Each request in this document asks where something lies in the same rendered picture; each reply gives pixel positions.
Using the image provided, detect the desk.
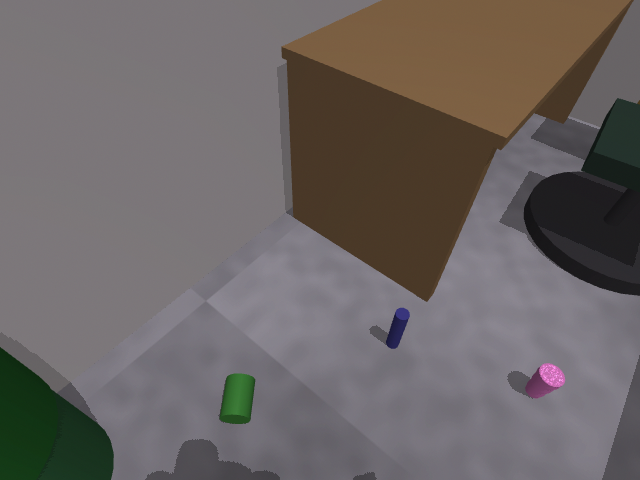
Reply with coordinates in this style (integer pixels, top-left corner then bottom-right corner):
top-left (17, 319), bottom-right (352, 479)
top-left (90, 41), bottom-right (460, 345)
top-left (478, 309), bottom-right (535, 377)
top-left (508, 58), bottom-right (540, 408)
top-left (281, 0), bottom-right (634, 302)

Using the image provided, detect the office chair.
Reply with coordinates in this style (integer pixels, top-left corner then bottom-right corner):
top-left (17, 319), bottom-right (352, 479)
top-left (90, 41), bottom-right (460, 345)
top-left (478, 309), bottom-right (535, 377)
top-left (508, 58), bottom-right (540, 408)
top-left (524, 98), bottom-right (640, 296)

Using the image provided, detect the potted plant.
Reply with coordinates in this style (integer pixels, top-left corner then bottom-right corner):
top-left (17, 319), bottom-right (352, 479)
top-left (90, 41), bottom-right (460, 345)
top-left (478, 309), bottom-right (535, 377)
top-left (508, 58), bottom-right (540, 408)
top-left (0, 347), bottom-right (114, 480)

